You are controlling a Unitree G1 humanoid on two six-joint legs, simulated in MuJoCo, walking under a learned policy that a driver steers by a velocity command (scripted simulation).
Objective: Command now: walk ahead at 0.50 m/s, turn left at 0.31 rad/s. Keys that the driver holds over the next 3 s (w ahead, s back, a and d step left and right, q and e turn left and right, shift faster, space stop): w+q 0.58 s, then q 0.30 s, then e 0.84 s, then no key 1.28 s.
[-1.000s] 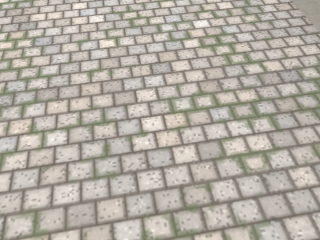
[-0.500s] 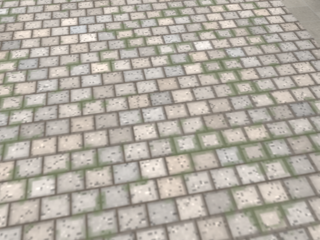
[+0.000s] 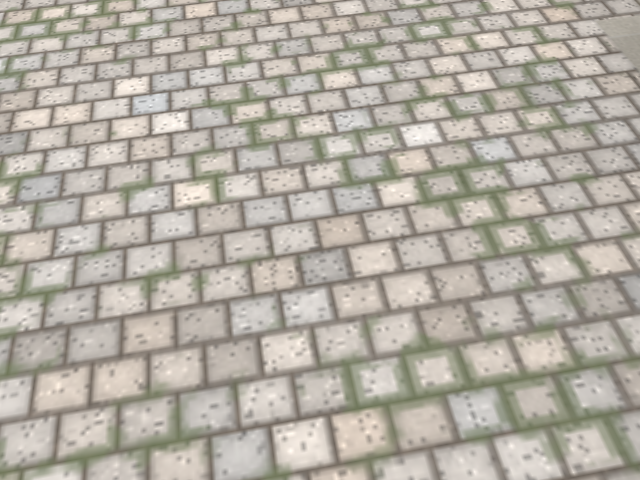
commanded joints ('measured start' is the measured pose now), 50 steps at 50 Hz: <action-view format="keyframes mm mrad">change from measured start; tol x32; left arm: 1 102 54 5 0 -9 -32 9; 50 -6 97 -33 -243 -27 37 15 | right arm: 1 73 -29 -14 -29 -14 26 16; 14 -341 -17 8 -208 -12 36 46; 21 95 -207 -75 -111 -37 23 16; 50 125 -166 -31 -170 -17 63 -28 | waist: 1 -7 -88 -15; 50 -9 -60 -201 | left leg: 1 -134 64 -40 12 67 -10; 19 24 -109 190 -542 57 118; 22 659 318 -688 -825 45 383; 25 381 242 -429 -913 256 268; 34 250 53 -182 -831 944 128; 44 363 41 -322 -589 983 36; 46 258 -27 -281 -349 811 -17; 48 7 -248 -134 108 -353 -56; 50 -4 -159 -194 98 -232 -71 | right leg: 1 94 -287 234 -274 130 -62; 19 378 -314 -119 185 1007 -20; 21 57 -254 -130 723 442 27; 22 -385 2 -19 1075 -375 86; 44 -172 0 173 135 23 75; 48 389 -515 756 19 1101 -251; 50 144 -373 570 -42 689 -201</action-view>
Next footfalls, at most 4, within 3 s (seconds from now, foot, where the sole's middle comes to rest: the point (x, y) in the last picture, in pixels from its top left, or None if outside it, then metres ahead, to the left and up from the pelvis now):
0.40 left None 0.34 0.11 -0.78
0.92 right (297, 407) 0.64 0.09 -0.78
1.32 left None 0.46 0.21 -0.78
1.76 right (347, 470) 0.50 -0.01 -0.78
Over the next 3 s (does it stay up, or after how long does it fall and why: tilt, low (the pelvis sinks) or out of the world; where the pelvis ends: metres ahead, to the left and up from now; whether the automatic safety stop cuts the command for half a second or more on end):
stays up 0.46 0.10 0.01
